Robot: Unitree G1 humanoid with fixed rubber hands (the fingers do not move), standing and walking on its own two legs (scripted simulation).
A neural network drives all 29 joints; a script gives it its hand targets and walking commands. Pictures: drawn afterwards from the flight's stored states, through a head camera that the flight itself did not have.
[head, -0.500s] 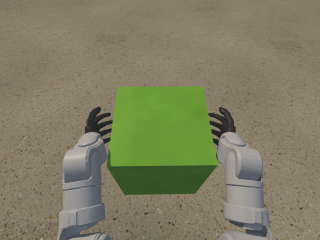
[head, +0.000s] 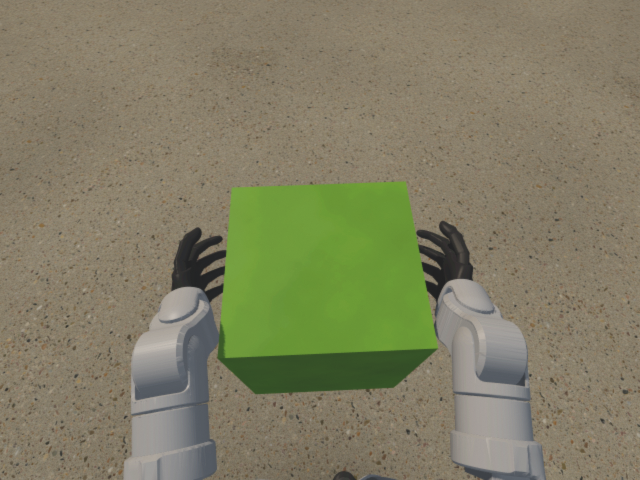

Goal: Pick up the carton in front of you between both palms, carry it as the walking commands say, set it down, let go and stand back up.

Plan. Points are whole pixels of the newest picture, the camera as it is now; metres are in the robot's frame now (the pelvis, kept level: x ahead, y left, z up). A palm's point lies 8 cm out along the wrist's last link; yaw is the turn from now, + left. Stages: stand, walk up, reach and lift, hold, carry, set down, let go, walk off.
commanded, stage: carry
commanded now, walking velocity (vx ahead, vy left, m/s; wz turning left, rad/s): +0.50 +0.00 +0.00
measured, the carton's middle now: (322, 299) +0.34 +0.01 +0.00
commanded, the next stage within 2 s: none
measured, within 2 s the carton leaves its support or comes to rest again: neither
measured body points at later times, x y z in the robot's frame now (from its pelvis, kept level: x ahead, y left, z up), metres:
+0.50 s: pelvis +0.32 +0.06 +0.01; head +0.30 +0.07 +0.46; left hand +0.56 +0.19 +0.06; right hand +0.54 -0.11 +0.07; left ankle +0.35 +0.13 -0.73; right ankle +0.21 -0.04 -0.65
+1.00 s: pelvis +0.49 +0.03 +0.00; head +0.47 +0.02 +0.45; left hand +0.74 +0.18 +0.07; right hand +0.74 -0.12 +0.07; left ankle +0.36 +0.14 -0.73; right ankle +0.53 -0.07 -0.73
